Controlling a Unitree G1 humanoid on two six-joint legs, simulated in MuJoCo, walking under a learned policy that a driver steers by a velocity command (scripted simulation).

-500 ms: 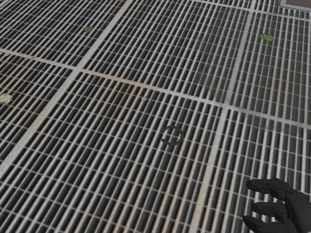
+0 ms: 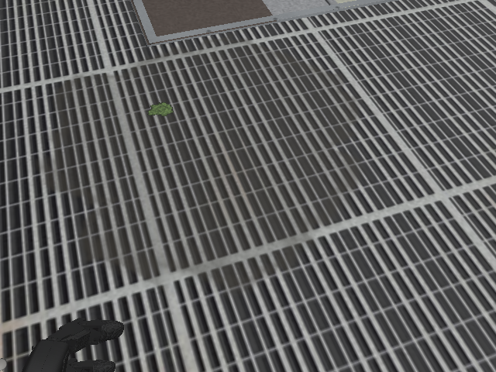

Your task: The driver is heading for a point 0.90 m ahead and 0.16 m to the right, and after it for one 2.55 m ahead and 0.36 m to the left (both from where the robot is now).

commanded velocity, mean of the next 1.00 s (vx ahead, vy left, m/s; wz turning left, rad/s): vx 0.92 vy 0.00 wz -0.50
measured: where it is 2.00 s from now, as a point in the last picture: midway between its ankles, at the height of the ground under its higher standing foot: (359, 193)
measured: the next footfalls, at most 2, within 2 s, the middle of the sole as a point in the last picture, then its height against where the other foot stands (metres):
left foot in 0.36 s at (196, 332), level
right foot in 0.80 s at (335, 250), level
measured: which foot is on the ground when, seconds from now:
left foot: up 0.00-0.34, down 0.36-0.78, up 0.80-1.00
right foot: down 0.00-0.38, up 0.40-0.78, down 0.80-1.00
